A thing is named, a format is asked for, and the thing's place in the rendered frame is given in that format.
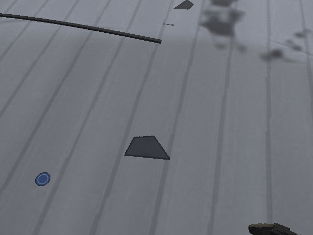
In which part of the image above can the robot right hand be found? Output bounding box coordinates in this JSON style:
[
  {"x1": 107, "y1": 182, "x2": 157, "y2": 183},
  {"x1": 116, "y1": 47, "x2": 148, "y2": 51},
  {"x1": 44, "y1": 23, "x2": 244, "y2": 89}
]
[{"x1": 248, "y1": 222, "x2": 301, "y2": 235}]

